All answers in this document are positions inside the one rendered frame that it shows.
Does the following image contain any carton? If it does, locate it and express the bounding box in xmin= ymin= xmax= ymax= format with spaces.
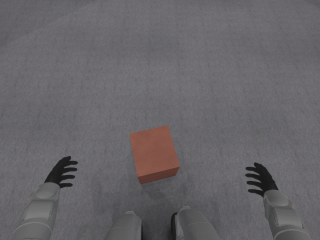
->
xmin=129 ymin=125 xmax=180 ymax=184

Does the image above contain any robot right thigh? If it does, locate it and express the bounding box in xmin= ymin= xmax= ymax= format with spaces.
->
xmin=175 ymin=209 xmax=221 ymax=240

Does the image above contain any robot left forearm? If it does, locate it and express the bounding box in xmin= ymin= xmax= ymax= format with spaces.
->
xmin=11 ymin=182 xmax=60 ymax=240

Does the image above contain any robot right forearm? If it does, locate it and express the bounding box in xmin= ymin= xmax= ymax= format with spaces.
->
xmin=263 ymin=189 xmax=312 ymax=240

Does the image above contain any robot left shin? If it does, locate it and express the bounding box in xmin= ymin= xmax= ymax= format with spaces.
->
xmin=125 ymin=211 xmax=136 ymax=215

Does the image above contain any robot left hand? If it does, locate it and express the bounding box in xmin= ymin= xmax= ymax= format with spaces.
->
xmin=44 ymin=156 xmax=78 ymax=189

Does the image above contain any robot right hand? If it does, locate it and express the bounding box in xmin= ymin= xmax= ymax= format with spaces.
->
xmin=245 ymin=162 xmax=278 ymax=197

